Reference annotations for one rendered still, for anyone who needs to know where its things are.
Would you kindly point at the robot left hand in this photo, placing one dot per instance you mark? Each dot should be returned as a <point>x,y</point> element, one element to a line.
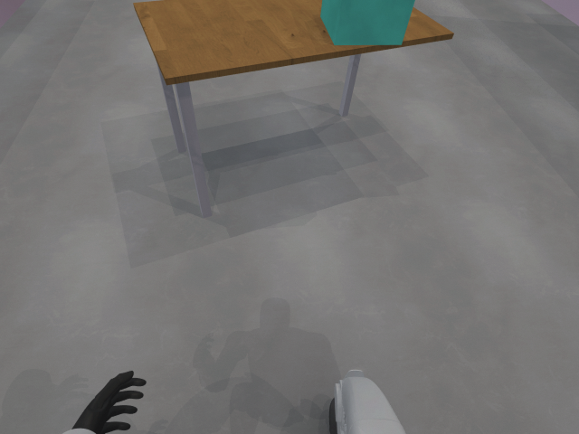
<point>101,408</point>

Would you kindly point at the carton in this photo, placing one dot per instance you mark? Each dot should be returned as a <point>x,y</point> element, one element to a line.
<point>366,22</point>

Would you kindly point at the right robot shin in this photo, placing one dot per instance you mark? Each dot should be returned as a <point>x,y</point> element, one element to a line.
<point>351,373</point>

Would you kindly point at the robot right thigh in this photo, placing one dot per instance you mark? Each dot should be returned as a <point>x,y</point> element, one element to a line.
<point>361,405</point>

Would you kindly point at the table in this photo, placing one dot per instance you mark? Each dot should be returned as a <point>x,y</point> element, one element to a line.
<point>203,39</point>

